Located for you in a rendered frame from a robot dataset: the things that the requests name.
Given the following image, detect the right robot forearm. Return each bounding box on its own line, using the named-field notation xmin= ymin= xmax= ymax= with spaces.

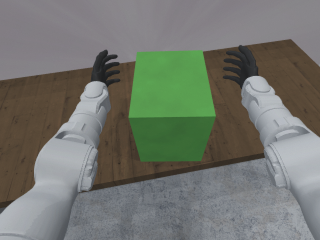
xmin=241 ymin=76 xmax=320 ymax=148

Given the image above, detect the left robot forearm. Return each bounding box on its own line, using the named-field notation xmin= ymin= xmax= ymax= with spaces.
xmin=34 ymin=81 xmax=111 ymax=182

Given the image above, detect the robot right upper arm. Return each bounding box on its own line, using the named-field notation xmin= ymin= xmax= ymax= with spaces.
xmin=263 ymin=133 xmax=320 ymax=240

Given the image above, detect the robot left upper arm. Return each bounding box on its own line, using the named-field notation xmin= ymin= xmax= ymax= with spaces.
xmin=0 ymin=138 xmax=99 ymax=240

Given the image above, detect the robot left hand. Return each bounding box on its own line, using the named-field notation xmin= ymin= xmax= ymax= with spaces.
xmin=90 ymin=50 xmax=121 ymax=87

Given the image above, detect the robot right hand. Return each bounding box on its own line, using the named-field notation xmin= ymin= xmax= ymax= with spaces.
xmin=223 ymin=45 xmax=259 ymax=89

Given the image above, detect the table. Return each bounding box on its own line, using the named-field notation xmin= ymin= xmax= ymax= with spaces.
xmin=0 ymin=39 xmax=320 ymax=214

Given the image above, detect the carton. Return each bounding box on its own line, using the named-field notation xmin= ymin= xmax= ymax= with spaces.
xmin=128 ymin=50 xmax=216 ymax=162

